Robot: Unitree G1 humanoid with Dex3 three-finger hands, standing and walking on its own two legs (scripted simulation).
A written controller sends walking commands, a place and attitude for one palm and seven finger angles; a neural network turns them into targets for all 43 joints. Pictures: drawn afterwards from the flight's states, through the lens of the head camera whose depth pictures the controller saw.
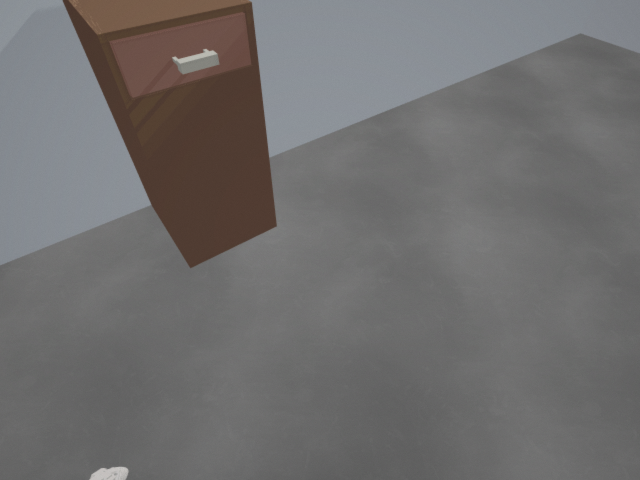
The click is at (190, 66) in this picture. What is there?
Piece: drawer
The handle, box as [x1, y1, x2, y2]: [172, 49, 219, 73]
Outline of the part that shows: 219,64 217,54 212,50 208,51 206,49 203,49 202,53 180,59 172,57 173,61 182,73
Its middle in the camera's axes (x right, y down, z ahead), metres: -0.34 -0.48 +1.03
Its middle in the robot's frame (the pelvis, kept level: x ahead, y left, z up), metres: +1.09 +0.39 +0.03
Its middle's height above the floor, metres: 0.80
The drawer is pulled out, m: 0.00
